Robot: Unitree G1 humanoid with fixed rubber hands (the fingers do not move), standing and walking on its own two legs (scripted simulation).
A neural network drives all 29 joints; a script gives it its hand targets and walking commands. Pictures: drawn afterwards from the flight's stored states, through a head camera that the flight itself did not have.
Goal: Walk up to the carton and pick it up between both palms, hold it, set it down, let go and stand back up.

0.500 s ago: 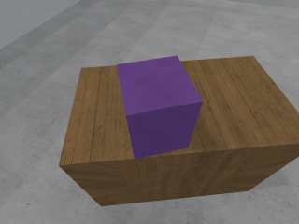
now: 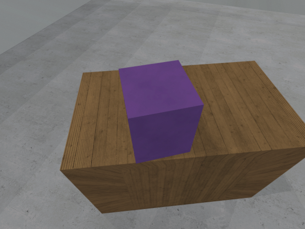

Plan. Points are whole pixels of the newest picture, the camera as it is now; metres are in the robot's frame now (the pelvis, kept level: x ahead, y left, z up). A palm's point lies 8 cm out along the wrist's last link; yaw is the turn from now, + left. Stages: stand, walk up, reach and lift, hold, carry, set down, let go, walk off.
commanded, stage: stand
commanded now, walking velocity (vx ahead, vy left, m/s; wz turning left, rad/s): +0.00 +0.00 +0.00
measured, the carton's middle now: (156, 113) +0.46 +0.02 +0.00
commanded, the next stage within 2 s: walk up in 0.26 s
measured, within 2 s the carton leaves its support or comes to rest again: neither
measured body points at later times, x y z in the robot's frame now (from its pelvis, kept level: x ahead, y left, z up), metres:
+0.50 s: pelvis -0.01 -0.01 +0.00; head -0.01 +0.00 +0.45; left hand -0.04 +0.19 -0.17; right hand -0.03 -0.21 -0.16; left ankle -0.02 +0.12 -0.74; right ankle -0.02 -0.13 -0.73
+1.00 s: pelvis +0.08 -0.04 -0.02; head +0.10 -0.06 +0.43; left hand +0.10 +0.18 -0.17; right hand +0.11 -0.30 -0.17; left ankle +0.17 +0.07 -0.74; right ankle +0.05 -0.17 -0.74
